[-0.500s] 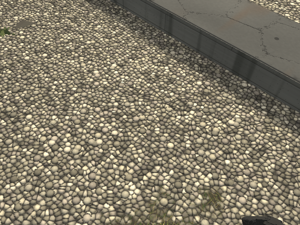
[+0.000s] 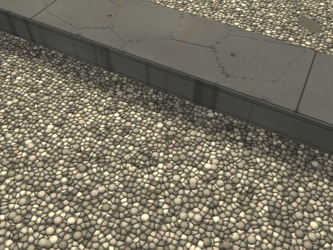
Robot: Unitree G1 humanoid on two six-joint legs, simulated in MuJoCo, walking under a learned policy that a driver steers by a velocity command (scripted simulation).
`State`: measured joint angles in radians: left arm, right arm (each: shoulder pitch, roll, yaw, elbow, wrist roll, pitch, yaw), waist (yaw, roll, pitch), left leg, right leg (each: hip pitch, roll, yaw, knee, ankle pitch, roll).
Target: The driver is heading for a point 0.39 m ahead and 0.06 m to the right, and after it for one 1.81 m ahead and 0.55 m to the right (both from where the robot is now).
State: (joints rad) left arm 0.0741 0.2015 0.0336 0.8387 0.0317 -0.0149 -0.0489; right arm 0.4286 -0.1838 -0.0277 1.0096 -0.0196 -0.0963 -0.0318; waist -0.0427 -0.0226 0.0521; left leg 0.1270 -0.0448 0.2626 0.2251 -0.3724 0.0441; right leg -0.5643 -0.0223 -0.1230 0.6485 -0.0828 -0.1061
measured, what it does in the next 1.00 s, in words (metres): walks ahead, turning right: right foot, then left foot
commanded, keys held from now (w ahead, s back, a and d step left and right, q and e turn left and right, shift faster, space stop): w+e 0.36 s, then w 0.64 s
